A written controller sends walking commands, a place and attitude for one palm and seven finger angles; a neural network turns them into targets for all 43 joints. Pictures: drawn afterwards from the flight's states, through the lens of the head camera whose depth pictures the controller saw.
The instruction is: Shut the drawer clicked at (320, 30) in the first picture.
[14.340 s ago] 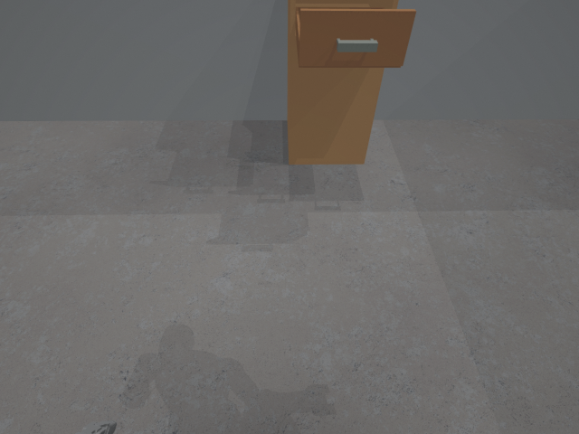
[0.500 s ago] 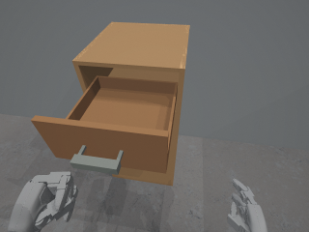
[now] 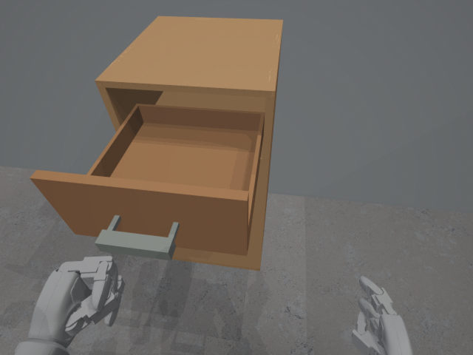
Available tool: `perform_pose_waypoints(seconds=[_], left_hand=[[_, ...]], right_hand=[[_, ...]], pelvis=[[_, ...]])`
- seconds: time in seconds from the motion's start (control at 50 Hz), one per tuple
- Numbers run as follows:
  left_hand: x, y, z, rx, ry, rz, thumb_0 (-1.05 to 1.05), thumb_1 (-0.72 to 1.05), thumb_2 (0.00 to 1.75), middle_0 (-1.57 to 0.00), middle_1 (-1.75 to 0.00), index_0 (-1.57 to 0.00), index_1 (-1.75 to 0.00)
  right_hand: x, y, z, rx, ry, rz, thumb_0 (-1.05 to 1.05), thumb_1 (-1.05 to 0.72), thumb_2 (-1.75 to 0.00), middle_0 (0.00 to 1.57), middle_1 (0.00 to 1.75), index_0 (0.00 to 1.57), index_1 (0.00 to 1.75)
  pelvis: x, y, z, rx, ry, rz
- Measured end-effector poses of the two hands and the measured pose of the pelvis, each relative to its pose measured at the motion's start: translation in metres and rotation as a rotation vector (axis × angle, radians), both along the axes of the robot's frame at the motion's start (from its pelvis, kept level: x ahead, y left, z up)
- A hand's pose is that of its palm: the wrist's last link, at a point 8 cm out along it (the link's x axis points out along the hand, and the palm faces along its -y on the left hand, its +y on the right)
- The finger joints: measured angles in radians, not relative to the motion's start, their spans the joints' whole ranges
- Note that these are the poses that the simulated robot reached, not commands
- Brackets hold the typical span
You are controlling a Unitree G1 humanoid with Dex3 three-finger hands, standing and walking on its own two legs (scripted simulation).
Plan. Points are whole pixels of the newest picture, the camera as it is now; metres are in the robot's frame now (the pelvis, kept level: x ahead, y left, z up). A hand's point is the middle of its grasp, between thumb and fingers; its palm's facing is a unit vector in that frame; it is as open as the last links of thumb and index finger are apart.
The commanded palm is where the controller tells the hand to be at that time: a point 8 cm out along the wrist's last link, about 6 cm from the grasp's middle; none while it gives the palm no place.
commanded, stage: bring the fist close to the handle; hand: left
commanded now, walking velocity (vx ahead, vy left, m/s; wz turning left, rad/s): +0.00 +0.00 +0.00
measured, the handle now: (141, 234) +0.31 +0.21 +0.04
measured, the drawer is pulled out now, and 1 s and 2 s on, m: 0.30 0.30 0.22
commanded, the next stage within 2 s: push the drawer shut in 1.00 s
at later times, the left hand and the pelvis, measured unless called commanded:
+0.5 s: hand (135, 288) +0.21 +0.18 +0.05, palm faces -0.05 -1.00 -0.05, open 3.2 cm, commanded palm +0.19 +0.24 +0.05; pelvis +0.00 +0.02 -0.02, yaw +0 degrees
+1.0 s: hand (144, 282) +0.22 +0.18 +0.03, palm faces -0.06 -1.00 -0.06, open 3.2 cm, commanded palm +0.20 +0.24 +0.04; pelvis +0.00 +0.02 -0.03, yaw +0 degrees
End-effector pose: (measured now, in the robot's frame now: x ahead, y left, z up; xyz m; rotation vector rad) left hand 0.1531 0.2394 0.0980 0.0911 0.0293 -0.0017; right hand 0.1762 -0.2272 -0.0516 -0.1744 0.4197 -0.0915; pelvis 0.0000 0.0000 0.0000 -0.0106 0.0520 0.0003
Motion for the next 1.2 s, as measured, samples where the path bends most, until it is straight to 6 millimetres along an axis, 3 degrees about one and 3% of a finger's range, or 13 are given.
perform_pose_waypoints(seconds=[0.26, 0.66, 0.9, 1.2], left_hand=[[0.025, -0.002, -0.026, -0.029, 0.019, -0.03, 0.01, 0.9, 0.9, -1.39, -1.6, -1.4, -1.6], [0.049, -0.008, -0.066, -0.046, 0.015, -0.065, 0.02, 0.9, 0.9, -1.4, -1.6, -1.4, -1.6], [0.051, -0.005, -0.06, -0.036, 0.012, -0.046, 0.02, 0.88, 0.9, -1.39, -1.6, -1.4, -1.6], [0.052, -0.009, -0.061, -0.027, 0.008, -0.047, 0.02, 0.89, 0.9, -1.4, -1.6, -1.4, -1.6]], right_hand=[[-0.015, 0.004, -0.018, -0.018, 0.096, -0.016, 0.02, -0.9, -0.9, 0.2, 0.3, 0.2, 0.3], [-0.018, 0.017, -0.046, -0.028, 0.19, 0.003, 0.02, -0.9, -0.9, 0.2, 0.3, 0.2, 0.3], [-0.026, 0.012, -0.049, -0.017, 0.23, -0.026, 0.02, -0.9, -0.9, 0.2, 0.3, 0.2, 0.3], [-0.018, 0.003, -0.047, -0.025, 0.216, -0.032, 0.02, -0.9, -0.9, 0.2, 0.3, 0.2, 0.3]], pelvis=[[-0.001, 0.011, -0.007, 0.001, 0.049, 0.001], [-0.006, 0.021, -0.029, -0.005, 0.136, 0.001], [-0.004, 0.018, -0.029, -0.007, 0.145, 0.0], [-0.002, 0.012, -0.03, -0.006, 0.147, 0.004]])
